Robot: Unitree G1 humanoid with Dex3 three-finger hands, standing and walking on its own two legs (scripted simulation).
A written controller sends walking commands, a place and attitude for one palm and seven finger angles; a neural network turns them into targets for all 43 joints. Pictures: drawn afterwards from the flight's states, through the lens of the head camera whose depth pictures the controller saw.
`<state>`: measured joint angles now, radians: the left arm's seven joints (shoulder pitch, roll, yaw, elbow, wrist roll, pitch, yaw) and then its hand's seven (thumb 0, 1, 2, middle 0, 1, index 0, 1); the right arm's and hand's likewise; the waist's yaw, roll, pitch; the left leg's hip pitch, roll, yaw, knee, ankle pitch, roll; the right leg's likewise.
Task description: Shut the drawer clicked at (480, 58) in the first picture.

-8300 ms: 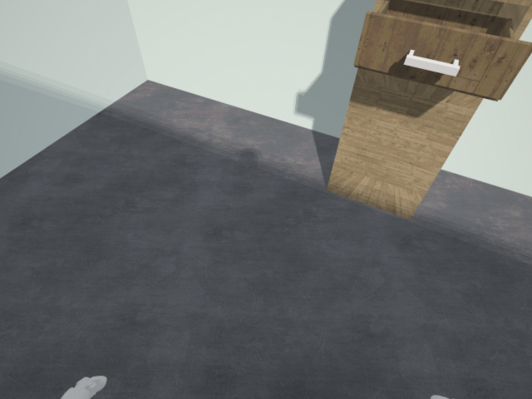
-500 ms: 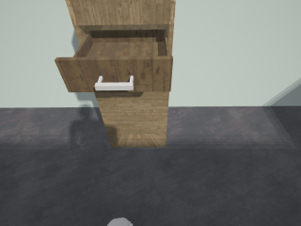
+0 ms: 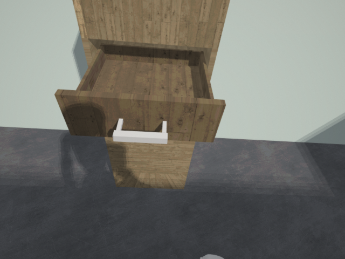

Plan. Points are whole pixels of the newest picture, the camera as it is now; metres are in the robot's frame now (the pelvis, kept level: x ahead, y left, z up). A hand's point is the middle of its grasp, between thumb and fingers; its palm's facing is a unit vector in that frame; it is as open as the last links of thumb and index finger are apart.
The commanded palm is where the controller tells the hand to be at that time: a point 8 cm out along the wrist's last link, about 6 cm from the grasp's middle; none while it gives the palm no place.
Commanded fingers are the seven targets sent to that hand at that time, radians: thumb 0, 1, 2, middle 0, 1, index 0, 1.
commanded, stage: come to a stop and stand still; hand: left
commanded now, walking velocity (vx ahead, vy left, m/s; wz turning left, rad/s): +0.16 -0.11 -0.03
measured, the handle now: (141, 130) +0.38 +0.11 +0.11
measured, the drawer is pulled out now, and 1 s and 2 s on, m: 0.28 0.28 0.28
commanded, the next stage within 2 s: look again from close up in 1.80 s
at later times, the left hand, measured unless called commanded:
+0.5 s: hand out of the picture +0.15 +0.13 -0.17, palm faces +0.05 -0.96 -0.26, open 7.2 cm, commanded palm none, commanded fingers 0.00 0.90 0.90 -0.20 -0.30 -0.20 -0.30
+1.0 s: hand out of the picture -0.04 +0.17 -0.18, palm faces +0.03 -0.98 -0.18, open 7.4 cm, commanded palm none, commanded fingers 0.00 0.90 0.90 -0.20 -0.30 -0.20 -0.30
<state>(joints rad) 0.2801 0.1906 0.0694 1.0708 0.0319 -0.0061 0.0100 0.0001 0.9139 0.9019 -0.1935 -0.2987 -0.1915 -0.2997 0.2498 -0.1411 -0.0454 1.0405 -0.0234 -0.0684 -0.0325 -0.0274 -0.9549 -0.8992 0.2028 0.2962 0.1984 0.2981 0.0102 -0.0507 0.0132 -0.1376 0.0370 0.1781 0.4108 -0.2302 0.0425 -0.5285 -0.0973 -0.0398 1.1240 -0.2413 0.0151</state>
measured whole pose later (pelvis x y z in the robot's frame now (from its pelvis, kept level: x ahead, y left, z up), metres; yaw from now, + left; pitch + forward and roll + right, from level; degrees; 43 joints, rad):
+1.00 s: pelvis -0.01 -0.02 +0.00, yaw +0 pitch +0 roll -1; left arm 0.35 0.20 0.06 1.12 0.03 0.06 0.00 0.00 0.91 0.90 -0.19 -0.30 -0.19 -0.30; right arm 0.36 -0.09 -0.02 1.07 -0.03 -0.02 -0.04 0.00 -0.90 -0.90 0.20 0.30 0.20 0.30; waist -0.02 -0.05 0.01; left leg -0.15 0.02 0.07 0.34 -0.19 0.02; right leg -0.37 -0.03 -0.03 0.89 -0.37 0.04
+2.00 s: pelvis +0.02 -0.07 -0.01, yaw +0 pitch -2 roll +1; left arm 0.29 0.15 0.00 1.11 0.02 -0.02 0.03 0.00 0.91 0.90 -0.20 -0.30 -0.20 -0.30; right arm 0.23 -0.16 0.01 1.13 -0.02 0.00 -0.04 0.00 -0.92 -0.90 0.20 0.30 0.19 0.30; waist 0.00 0.00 0.04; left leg -0.13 0.06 0.02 0.44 -0.28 -0.05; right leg -0.14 0.01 -0.04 0.48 -0.31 -0.03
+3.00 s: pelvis +0.06 -0.06 -0.02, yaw +1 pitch +0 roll +0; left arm 0.40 0.15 0.04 1.14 0.02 0.00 0.01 0.00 0.91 0.90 -0.20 -0.30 -0.19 -0.30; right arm 0.32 -0.10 0.00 1.14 -0.03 -0.03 -0.04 0.00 -0.91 -0.90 0.20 0.30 0.20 0.30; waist 0.00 -0.04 0.04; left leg -0.19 0.04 0.01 0.64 -0.45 -0.04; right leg -0.20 -0.01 -0.07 0.67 -0.46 -0.03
